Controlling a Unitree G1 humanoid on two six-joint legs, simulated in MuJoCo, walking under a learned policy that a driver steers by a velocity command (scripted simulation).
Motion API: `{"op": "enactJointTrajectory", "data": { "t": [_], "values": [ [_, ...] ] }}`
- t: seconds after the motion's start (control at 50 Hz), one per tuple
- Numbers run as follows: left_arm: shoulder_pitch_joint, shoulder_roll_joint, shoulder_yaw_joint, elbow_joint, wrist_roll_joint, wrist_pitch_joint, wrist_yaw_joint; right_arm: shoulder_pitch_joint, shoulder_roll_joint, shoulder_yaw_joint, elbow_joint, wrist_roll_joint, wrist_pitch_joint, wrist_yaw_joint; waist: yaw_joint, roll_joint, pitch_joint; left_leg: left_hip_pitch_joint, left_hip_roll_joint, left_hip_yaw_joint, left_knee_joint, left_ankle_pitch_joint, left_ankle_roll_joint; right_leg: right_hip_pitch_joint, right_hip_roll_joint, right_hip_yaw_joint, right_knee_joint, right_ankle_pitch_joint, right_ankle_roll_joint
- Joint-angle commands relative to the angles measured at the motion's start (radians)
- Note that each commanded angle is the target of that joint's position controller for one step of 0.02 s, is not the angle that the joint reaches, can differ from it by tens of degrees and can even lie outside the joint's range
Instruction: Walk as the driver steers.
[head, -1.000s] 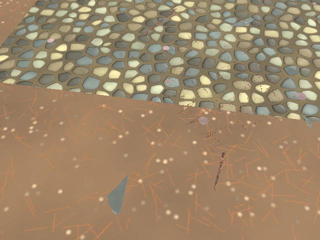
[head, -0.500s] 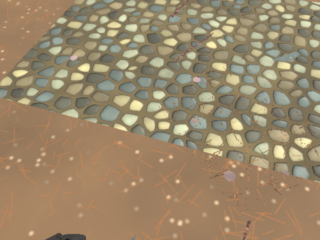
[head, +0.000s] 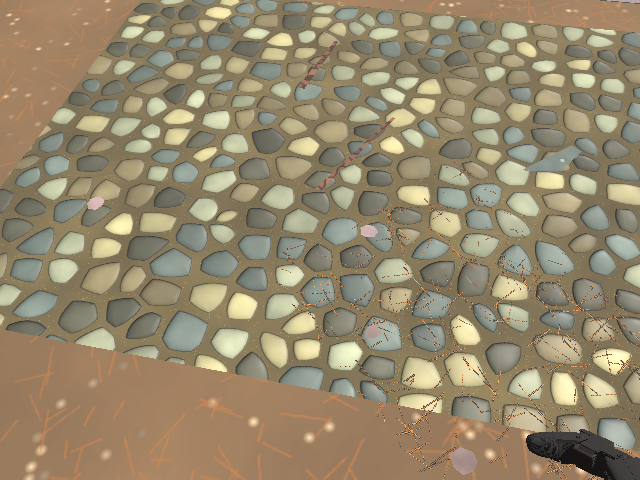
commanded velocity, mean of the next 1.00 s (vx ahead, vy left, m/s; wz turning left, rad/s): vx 0.50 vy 0.00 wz -0.58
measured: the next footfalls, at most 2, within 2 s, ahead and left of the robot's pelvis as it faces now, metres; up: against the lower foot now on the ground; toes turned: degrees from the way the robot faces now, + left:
left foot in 0.04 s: +0.18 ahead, +0.12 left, +0.00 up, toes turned -5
right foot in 0.58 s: +0.39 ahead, -0.15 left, +0.00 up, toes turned -24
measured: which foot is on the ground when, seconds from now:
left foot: up 0.00-0.02, down 0.04-0.58, up 0.60-1.00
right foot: down 0.00-0.06, up 0.08-0.56, down 0.58-1.00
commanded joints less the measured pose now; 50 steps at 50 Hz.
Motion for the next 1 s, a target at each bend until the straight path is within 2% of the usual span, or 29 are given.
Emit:
{"op": "enactJointTrajectory", "data": {
  "t": [0.02,0.04,0.06,0.08,0.1,0.12,0.14,0.16,0.18,0.22,0.26,0.32,0.4,0.48,0.52,0.54,0.56,0.58,0.6,0.62,0.64,0.66,0.68,0.72,0.76,0.8,0.86,0.96,1.0],
  "values": [
    [-0.068,0.182,0.043,-0.076,-0.004,-0.014,0.003,0.132,-0.132,-0.044,-0.032,0.003,-0.034,-0.021,-0.146,-0.096,-0.07,0.328,-0.046,0.014,-0.136,-0.037,0.042,-0.11,-0.199,0.185,0.155,0.565,-0.053],
    [-0.07,0.142,0.032,-0.089,-0.017,-0.024,-0.007,0.256,-0.194,-0.063,-0.016,-0.013,-0.047,-0.037,-0.198,-0.007,-0.17,0.533,0.09,-0.105,-0.169,-0.11,0.086,-0.193,-0.138,0.119,0.363,0.46,-0.024],
    [-0.036,0.057,0.01,-0.125,-0.048,-0.028,-0.006,0.368,-0.279,-0.083,-0.02,-0.036,-0.04,-0.053,-0.22,0.158,-0.297,0.786,0.352,-0.432,-0.221,-0.28,0.157,-0.426,-0.028,-0.031,0.635,0.052,0.012],
    [0.028,0.096,0.012,-0.141,-0.023,-0.018,-0.002,0.346,-0.297,-0.094,-0.008,-0.025,-0.022,-0.048,-0.154,0.262,-0.295,0.77,0.452,-0.735,-0.286,-0.328,0.237,-0.597,-0.011,-0.105,0.783,-0.244,0.012],
    [0.002,0.127,0.017,-0.107,0.003,-0.001,0.001,0.292,-0.198,-0.078,-0.019,-0.016,-0.015,-0.042,-0.135,0.102,-0.165,0.652,0.415,-0.639,-0.28,-0.382,0.239,-0.638,-0.093,-0.098,0.862,-0.157,0.009],
    [-0.069,0.117,0.014,-0.107,0.011,0.003,-0.011,0.252,-0.124,-0.06,-0.022,-0.008,-0.017,-0.036,-0.14,0.012,-0.07,0.541,0.348,-0.476,-0.303,-0.308,0.217,-0.625,-0.12,-0.106,0.843,-0.077,0.018],
    [-0.098,0.099,0.012,-0.112,0.012,0.008,-0.021,0.23,-0.102,-0.053,-0.017,-0.01,-0.02,-0.033,-0.124,0.031,-0.027,0.47,0.296,-0.346,-0.336,-0.196,0.189,-0.601,-0.145,-0.117,0.804,-0.035,0.028],
    [-0.114,0.1,0.014,-0.119,0.023,0.018,-0.03,0.239,-0.1,-0.052,-0.004,-0.007,-0.027,-0.035,-0.116,0.077,-0.009,0.436,0.263,-0.262,-0.351,-0.098,0.175,-0.589,-0.162,-0.127,0.785,-0.019,0.037],
    [-0.114,0.098,0.013,-0.116,0.027,0.029,-0.039,0.25,-0.102,-0.053,0.008,-0.002,-0.034,-0.033,-0.11,0.09,-0.007,0.42,0.237,-0.195,-0.36,-0.001,0.168,-0.577,-0.165,-0.139,0.792,0.002,0.044],
    [-0.143,0.091,0.012,-0.136,0.024,0.039,-0.049,0.281,-0.114,-0.059,0.025,0.01,-0.051,-0.025,-0.101,0.089,-0.026,0.433,0.241,-0.126,-0.367,0.143,0.177,-0.596,-0.167,-0.145,0.798,0.046,0.051],
    [-0.202,0.084,0.008,-0.16,0.025,0.043,-0.058,0.301,-0.123,-0.064,0.039,0.014,-0.056,-0.022,-0.104,0.076,-0.018,0.448,0.247,-0.066,-0.389,0.185,0.187,-0.651,-0.179,-0.147,0.788,0.101,0.059],
    [-0.3,0.074,0.001,-0.197,0.023,0.045,-0.066,0.334,-0.128,-0.068,0.063,0.012,-0.053,-0.021,-0.12,0.065,0.013,0.467,0.237,0.024,-0.404,0.234,0.188,-0.708,-0.187,-0.165,0.702,0.191,0.07],
    [-0.43,0.047,-0.019,-0.24,0.02,0.038,-0.083,0.361,-0.144,-0.074,0.088,0.011,-0.048,-0.021,-0.15,0.068,0.047,0.469,0.22,0.134,-0.404,0.242,0.164,-0.639,-0.19,-0.23,0.465,0.309,0.053],
    [-0.509,0.053,-0.023,-0.279,0.027,0.036,-0.087,0.415,-0.176,-0.083,0.122,0.009,-0.032,-0.031,-0.172,0.064,0.068,0.567,0.254,0.193,-0.349,0.367,0.142,-0.583,-0.165,-0.307,0.315,0.211,0.002],
    [-0.476,0.065,-0.017,-0.278,0.033,0.036,-0.076,0.425,-0.204,-0.088,0.136,0.007,-0.018,-0.038,-0.149,0.083,0.031,0.609,0.258,0.239,-0.215,0.681,0.127,-0.483,-0.104,-0.353,0.274,0.102,-0.037],
    [-0.406,0.08,-0.008,-0.261,0.037,0.033,-0.068,0.429,-0.221,-0.091,0.141,0.006,-0.01,-0.04,-0.116,0.089,-0.019,0.621,0.259,0.257,-0.085,0.817,0.123,-0.395,-0.062,-0.365,0.253,0.056,-0.061],
    [-0.266,0.099,0.006,-0.22,0.044,0.023,-0.058,0.422,-0.228,-0.09,0.137,0.012,-0.002,-0.042,-0.051,0.068,-0.102,0.568,0.246,0.281,0.114,0.807,0.11,-0.215,-0.024,-0.359,0.184,0.08,-0.09],
    [-0.093,0.159,0.032,-0.168,0.053,0.018,-0.041,0.415,-0.211,-0.084,0.113,0.009,-0.001,-0.041,0.024,-0.009,-0.211,0.371,0.223,0.287,0.389,0.545,0.081,0.058,-0.106,-0.215,0.144,0.037,-0.133],
    [-0.108,0.281,0.058,-0.182,0.039,0.02,-0.026,0.448,-0.077,-0.054,0.037,0.009,-0.006,-0.02,-0.051,-0.262,-0.293,-0.067,0.063,0.271,0.726,-0.368,0.025,0.36,-0.426,0.296,0.09,-0.006,-0.246],
    [-0.05,0.293,0.067,-0.203,0.003,0.03,-0.019,0.34,-0.161,-0.071,0.003,-0.001,-0.01,-0.017,0.023,-0.162,-0.363,-0.198,-0.015,0.061,0.867,-0.43,0.014,0.39,-0.492,0.578,-0.037,0.086,-0.311],
    [-0.084,0.263,0.061,-0.174,-0.001,0.033,-0.009,0.259,-0.158,-0.07,-0.021,0.009,-0.017,-0.013,0.0,-0.094,-0.214,-0.273,0.048,0.014,0.849,-0.315,0.024,0.308,-0.454,0.388,-0.038,0.197,-0.286],
    [-0.122,0.208,0.046,-0.163,-0.006,0.03,-0.004,0.265,-0.14,-0.059,-0.014,0.012,-0.028,-0.015,-0.043,-0.054,-0.105,-0.23,0.083,0.023,0.749,-0.241,0.027,0.153,-0.413,0.271,-0.049,0.324,-0.252],
    [-0.167,0.174,0.035,-0.163,-0.005,0.024,-0.002,0.276,-0.137,-0.059,-0.001,0.005,-0.024,-0.016,-0.09,-0.025,-0.053,-0.16,0.107,0.02,0.67,-0.227,0.024,0.038,-0.353,0.187,-0.065,0.41,-0.213],
    [-0.213,0.139,0.02,-0.17,-0.012,0.01,-0.004,0.331,-0.134,-0.059,0.015,-0.021,0.011,-0.012,-0.147,-0.047,-0.051,-0.045,0.114,0.019,0.6,-0.236,0.005,-0.089,-0.292,0.101,-0.095,0.505,-0.197],
    [-0.19,0.15,0.023,-0.154,-0.012,-0.006,-0.01,0.32,-0.116,-0.057,0.012,-0.024,0.032,-0.006,-0.153,-0.044,-0.049,-0.039,0.104,0.036,0.544,-0.209,-0.01,-0.131,-0.263,0.074,-0.116,0.521,-0.202],
    [-0.154,0.166,0.028,-0.139,-0.01,-0.01,-0.01,0.25,-0.104,-0.054,-0.008,-0.021,0.038,-0.003,-0.135,-0.05,-0.02,-0.08,0.1,0.044,0.468,-0.132,-0.021,-0.15,-0.245,0.076,-0.145,0.446,-0.195],
    [-0.09,0.165,0.029,-0.119,-0.013,-0.01,-0.01,0.117,-0.101,-0.052,-0.044,-0.018,0.037,-0.001,-0.089,-0.07,0.018,-0.147,0.091,0.037,0.323,-0.007,-0.029,-0.113,-0.231,0.097,-0.156,0.381,-0.172],
    [0.001,0.18,0.034,-0.094,-0.006,-0.011,-0.001,-0.042,-0.099,-0.042,-0.091,-0.007,0.022,0.007,-0.025,-0.082,0.024,-0.157,0.042,0.032,0.137,0.071,-0.02,-0.003,-0.239,0.137,-0.087,0.478,-0.153],
    [0.01,0.189,0.036,-0.093,-0.001,-0.009,0.006,-0.072,-0.106,-0.04,-0.108,-0.001,0.013,0.008,-0.021,-0.091,0.024,-0.116,0.02,0.028,0.079,0.054,-0.008,0.021,-0.251,0.164,-0.048,0.535,-0.141]
  ]
}}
